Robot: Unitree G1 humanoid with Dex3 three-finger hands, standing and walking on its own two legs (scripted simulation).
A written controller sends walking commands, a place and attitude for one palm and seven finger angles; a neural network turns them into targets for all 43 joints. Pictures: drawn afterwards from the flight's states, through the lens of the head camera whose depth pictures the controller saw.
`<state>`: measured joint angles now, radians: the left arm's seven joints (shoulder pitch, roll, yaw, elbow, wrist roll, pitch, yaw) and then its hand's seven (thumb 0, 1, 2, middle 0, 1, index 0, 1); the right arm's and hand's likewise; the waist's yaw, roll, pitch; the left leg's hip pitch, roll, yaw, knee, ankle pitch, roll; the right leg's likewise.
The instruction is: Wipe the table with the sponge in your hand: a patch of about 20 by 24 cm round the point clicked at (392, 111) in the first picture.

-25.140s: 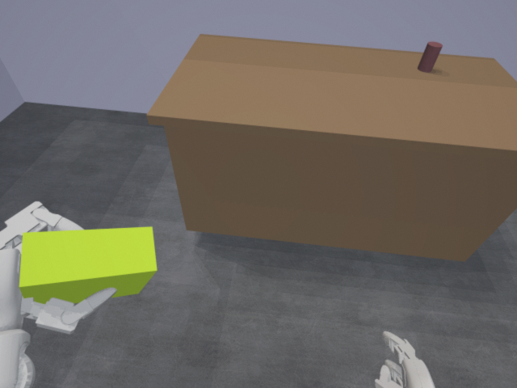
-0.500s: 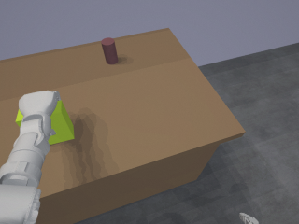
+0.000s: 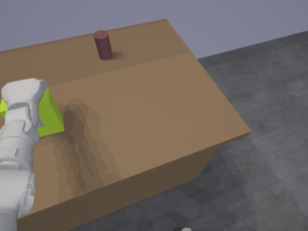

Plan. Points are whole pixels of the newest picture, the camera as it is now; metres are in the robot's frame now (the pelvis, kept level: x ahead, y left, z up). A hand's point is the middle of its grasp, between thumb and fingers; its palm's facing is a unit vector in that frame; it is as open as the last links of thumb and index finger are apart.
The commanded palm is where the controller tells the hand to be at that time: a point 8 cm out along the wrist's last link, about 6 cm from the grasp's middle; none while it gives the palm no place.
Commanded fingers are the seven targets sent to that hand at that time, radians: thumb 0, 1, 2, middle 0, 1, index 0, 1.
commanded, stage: slide across to the middle lane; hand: left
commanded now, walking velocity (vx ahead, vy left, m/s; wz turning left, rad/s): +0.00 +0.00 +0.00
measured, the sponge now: (38, 120) +0.41 +0.35 +0.00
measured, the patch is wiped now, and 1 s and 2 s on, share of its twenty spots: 0.55 0.60 0.65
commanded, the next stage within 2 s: wipe back along the middle lane in 0.70 s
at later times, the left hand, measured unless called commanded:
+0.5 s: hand (49, 100) +0.45 +0.31 +0.05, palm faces -0.10 +0.01 -0.99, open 9.6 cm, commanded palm +0.43 +0.28 +0.09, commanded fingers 0.00 0.10 1.30 -1.20 -1.60 -1.20 -1.60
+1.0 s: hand (62, 99) +0.45 +0.27 +0.05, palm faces -0.08 +0.01 -1.00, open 9.6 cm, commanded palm +0.42 +0.25 +0.09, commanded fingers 0.00 0.10 1.30 -1.20 -1.60 -1.20 -1.60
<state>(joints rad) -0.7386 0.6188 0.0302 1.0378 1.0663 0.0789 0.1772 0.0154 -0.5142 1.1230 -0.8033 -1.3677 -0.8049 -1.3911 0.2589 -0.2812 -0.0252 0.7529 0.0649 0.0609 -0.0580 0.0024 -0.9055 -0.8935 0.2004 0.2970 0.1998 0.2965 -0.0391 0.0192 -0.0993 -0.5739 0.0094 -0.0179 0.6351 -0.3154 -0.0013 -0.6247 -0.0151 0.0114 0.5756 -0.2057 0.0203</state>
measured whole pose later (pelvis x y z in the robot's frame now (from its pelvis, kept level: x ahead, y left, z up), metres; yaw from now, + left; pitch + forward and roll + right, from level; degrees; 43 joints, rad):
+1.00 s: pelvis +0.03 +0.00 +0.01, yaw +0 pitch +12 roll -1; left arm -0.68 0.41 -0.10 0.91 1.03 0.26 0.24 0.00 -0.49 1.12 -0.76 -1.42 -0.76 -1.44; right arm 0.20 -0.26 -0.04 0.77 0.05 0.11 -0.03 0.00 -0.91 -0.89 0.20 0.30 0.20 0.30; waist -0.01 0.04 -0.11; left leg -0.44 0.01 -0.02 0.55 -0.33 0.00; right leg -0.49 -0.02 0.01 0.51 -0.23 0.02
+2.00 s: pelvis +0.04 +0.00 +0.01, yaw +1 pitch +7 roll +0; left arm -0.28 0.28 -0.28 0.37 1.03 0.48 0.21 0.02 -0.46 1.11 -0.73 -1.46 -0.74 -1.47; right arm 0.07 -0.26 0.00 0.69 0.07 0.11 -0.01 0.01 -0.91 -0.89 0.20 0.30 0.20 0.30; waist 0.08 0.06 -0.11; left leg -0.31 0.00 -0.02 0.55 -0.35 0.00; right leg -0.39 -0.03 0.01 0.55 -0.27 0.02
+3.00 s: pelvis +0.02 -0.01 +0.01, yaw +1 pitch +2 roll +1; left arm -0.16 0.23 -0.40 0.22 1.03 0.53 0.18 0.01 -0.47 1.09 -0.74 -1.44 -0.78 -1.40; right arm 0.03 -0.24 0.00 0.69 0.08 0.11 0.01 0.01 -0.91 -0.89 0.20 0.30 0.20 0.30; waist 0.11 0.08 -0.08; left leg -0.24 0.00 -0.02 0.53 -0.32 -0.02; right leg -0.33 -0.02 0.01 0.56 -0.26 0.00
